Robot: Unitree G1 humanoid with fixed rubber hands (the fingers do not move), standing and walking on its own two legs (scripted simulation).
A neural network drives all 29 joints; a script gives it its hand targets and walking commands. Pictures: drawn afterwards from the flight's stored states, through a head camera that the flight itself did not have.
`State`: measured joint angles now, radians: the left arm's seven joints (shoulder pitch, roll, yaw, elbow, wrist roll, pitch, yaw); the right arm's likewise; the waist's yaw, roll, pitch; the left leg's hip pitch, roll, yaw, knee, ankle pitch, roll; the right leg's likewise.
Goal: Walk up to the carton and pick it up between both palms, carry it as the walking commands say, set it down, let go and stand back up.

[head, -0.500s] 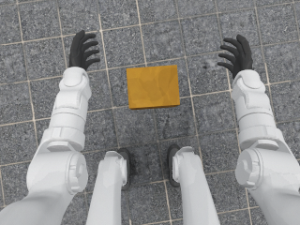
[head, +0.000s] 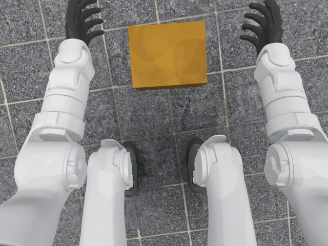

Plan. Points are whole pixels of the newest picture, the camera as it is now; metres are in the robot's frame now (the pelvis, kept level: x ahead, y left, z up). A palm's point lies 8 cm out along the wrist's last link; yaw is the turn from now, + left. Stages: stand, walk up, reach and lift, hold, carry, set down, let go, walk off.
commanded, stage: reach and lift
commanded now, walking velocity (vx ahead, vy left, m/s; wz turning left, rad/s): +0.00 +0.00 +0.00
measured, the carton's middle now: (167, 60) +0.52 -0.03 -0.38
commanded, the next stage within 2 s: none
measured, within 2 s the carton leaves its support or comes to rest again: leaves its support in 1.96 s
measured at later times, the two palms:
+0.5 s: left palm (99, 53) +0.53 +0.15 -0.27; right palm (237, 61) +0.49 -0.22 -0.30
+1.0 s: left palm (102, 58) +0.53 +0.15 -0.30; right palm (235, 60) +0.49 -0.22 -0.31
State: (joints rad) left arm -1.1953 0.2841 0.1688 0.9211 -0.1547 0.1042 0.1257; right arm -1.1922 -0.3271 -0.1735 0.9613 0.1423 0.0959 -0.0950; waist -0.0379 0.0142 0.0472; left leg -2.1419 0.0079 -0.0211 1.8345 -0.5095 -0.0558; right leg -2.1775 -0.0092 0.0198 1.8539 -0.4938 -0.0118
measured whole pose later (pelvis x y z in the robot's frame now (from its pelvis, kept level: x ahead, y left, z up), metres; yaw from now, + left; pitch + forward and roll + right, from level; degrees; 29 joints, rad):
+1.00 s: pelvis -0.01 +0.01 -0.10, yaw +0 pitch +36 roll +1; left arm -1.47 0.36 0.00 1.23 -0.29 -0.01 0.12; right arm -1.46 -0.41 -0.04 1.28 0.28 -0.04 -0.07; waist -0.05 0.02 0.42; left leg -2.28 -0.03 -0.04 2.20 -0.55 -0.06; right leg -2.30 -0.03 0.02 2.21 -0.54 0.00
